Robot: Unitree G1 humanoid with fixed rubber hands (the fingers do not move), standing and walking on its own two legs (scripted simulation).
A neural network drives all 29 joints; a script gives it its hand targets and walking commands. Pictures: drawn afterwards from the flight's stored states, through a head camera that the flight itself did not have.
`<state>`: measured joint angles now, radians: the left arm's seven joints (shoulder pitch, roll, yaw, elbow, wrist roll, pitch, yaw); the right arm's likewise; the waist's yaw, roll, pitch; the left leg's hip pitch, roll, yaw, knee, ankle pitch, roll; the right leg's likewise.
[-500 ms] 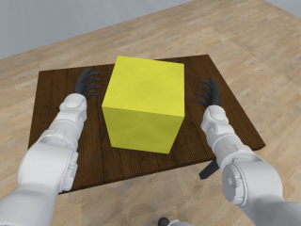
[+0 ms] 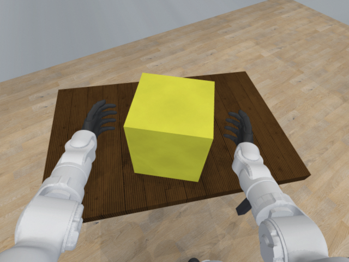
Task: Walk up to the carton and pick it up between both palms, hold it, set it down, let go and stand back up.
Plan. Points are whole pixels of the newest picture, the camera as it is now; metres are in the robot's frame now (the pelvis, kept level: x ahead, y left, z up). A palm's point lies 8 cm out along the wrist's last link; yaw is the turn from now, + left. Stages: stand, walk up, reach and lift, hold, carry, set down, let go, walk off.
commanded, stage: set down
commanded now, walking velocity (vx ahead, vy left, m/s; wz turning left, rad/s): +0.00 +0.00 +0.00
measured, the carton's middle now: (171, 130) +0.48 -0.06 -0.05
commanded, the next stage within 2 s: none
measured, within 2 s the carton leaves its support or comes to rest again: neither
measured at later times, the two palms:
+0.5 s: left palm (80, 161) +0.38 +0.18 +0.00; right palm (247, 170) +0.29 -0.22 +0.00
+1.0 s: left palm (78, 174) +0.36 +0.19 -0.01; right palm (245, 178) +0.28 -0.21 -0.02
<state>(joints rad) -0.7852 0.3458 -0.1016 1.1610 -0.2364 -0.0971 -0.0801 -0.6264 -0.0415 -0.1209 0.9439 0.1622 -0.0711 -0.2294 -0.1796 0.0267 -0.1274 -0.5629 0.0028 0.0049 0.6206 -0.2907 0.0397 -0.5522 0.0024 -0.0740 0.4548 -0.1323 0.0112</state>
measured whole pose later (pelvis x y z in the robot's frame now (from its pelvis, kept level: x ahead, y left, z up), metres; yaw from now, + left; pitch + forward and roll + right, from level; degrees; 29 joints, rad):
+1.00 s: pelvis +0.01 +0.00 +0.00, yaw -2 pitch +6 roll -3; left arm -0.30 0.36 -0.05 0.71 -0.22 -0.13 -0.16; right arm -0.18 -0.02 -0.03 0.66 0.17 -0.29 -0.25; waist -0.09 0.02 0.03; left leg -0.39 0.02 0.04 0.61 -0.34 0.04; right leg -0.40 0.02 -0.04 0.47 -0.17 0.01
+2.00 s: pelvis +0.03 +0.00 +0.00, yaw -2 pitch +0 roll -3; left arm 0.10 0.39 -0.10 0.54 -0.24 -0.24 -0.15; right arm 0.10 -0.01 -0.04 0.69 0.13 -0.43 -0.19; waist -0.01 0.01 0.08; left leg -0.23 0.02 0.04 0.61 -0.38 0.04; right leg -0.26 0.03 -0.03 0.48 -0.22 0.01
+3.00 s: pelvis +0.03 -0.03 +0.01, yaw -1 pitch -6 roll -1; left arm 0.17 0.25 -0.02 0.57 -0.04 0.05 -0.05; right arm 0.15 -0.13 -0.04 0.75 -0.02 -0.22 -0.04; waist 0.01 0.02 0.12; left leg -0.04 0.03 0.03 0.45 -0.31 -0.01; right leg -0.10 0.04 -0.04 0.41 -0.20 -0.03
